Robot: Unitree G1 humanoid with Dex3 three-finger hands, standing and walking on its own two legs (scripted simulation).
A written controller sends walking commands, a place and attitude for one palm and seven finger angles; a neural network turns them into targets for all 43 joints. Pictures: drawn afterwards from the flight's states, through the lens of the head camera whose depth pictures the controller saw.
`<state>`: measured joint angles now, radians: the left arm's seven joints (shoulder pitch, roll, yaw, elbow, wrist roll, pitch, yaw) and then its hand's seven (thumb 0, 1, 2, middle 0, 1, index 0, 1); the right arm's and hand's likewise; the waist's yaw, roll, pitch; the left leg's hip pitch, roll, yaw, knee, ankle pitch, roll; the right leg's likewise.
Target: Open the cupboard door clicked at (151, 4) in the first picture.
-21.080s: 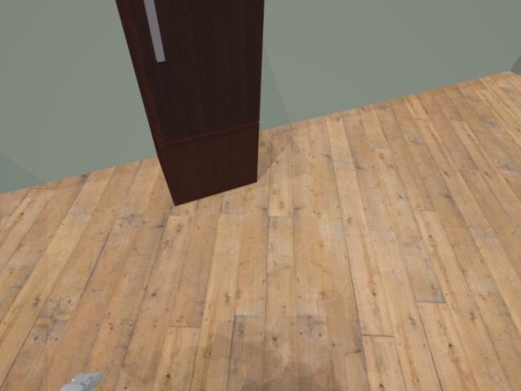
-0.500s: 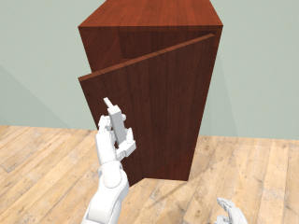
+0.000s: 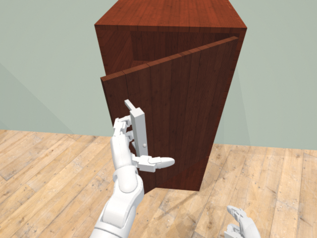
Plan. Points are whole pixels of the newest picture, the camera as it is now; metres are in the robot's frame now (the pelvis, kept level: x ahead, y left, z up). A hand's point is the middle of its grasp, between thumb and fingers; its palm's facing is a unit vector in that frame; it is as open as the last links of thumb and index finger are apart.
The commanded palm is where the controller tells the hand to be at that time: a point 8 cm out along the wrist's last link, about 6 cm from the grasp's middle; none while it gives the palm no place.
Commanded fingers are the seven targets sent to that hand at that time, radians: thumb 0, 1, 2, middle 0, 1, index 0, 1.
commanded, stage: open thumb and fingers to let go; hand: left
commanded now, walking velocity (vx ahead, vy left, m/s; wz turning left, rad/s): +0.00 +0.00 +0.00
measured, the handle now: (135, 132) +0.35 +0.08 +0.11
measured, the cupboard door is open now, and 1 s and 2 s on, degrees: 38 39 39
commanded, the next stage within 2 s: slide the hand sideways off the handle in 0.18 s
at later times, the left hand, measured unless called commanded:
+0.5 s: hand (143, 159) +0.27 +0.06 +0.10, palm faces -0.16 -0.99 -0.04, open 16.4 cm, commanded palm +0.26 +0.09 +0.11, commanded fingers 0.00 -0.50 0.30 -0.15 -0.30 -0.15 -0.30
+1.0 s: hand (129, 168) +0.25 +0.09 +0.11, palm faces -0.04 -1.00 -0.01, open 16.3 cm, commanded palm +0.22 +0.14 +0.11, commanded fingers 0.00 -0.50 0.30 -0.15 -0.30 -0.15 -0.30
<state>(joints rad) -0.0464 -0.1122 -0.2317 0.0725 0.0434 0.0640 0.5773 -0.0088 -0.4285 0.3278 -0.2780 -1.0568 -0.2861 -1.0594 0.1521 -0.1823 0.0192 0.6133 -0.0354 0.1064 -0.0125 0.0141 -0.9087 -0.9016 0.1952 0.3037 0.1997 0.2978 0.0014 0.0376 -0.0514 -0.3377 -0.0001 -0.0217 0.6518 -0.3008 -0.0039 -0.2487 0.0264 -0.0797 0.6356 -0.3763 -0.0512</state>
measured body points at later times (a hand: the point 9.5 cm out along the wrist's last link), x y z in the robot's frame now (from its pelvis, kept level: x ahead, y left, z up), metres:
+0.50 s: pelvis -0.02 +0.03 +0.00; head -0.05 +0.01 +0.44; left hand +0.28 +0.11 +0.11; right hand +0.14 -0.18 -0.10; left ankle +0.03 +0.12 -0.72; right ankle -0.02 -0.08 -0.72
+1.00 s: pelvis -0.01 +0.01 +0.00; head -0.03 +0.00 +0.45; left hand +0.24 +0.14 +0.11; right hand +0.18 -0.20 -0.07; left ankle +0.03 +0.12 -0.72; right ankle -0.02 -0.08 -0.72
